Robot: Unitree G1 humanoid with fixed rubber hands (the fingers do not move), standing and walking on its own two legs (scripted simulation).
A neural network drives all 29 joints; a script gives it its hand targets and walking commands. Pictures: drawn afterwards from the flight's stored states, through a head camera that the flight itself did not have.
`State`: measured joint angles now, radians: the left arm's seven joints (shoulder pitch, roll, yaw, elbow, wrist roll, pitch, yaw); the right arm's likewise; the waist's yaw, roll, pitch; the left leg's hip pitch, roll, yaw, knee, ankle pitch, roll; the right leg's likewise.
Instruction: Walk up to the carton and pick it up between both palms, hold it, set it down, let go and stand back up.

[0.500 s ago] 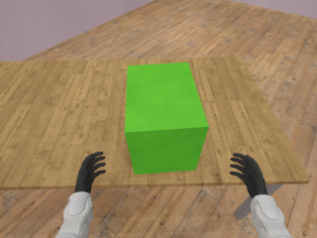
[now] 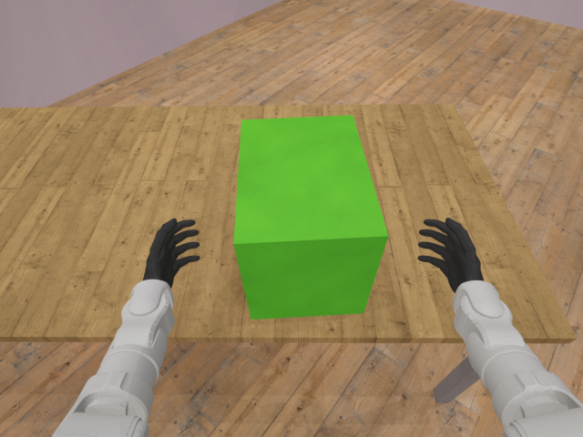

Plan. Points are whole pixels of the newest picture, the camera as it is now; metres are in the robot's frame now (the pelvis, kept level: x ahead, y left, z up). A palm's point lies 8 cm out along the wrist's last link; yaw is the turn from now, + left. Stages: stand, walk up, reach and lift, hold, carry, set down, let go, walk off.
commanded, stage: reach and lift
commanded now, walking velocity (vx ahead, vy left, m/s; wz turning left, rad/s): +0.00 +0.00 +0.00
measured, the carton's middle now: (302, 216) +0.52 +0.05 -0.05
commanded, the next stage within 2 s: none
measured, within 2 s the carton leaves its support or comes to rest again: neither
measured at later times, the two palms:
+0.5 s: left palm (163, 223) +0.39 +0.25 +0.07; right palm (457, 211) +0.43 -0.18 +0.09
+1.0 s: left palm (158, 179) +0.44 +0.26 +0.12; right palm (462, 162) +0.48 -0.18 +0.14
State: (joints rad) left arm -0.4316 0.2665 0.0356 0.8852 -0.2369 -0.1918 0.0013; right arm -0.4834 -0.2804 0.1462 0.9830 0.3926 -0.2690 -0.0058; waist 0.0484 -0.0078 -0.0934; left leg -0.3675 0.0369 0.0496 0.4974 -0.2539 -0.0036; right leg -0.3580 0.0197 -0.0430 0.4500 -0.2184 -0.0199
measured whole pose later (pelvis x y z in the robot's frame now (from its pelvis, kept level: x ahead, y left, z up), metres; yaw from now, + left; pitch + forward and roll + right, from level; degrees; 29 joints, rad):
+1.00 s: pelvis -0.01 -0.01 -0.01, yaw +1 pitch +23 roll -1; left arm -1.14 0.39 -0.14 1.37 -0.39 -0.07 0.02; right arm -1.15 -0.38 0.15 1.33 0.49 -0.03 0.00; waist 0.04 -0.03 -0.28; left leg -0.73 0.04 0.01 0.55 -0.21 -0.02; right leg -0.71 0.02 -0.08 0.50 -0.18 -0.03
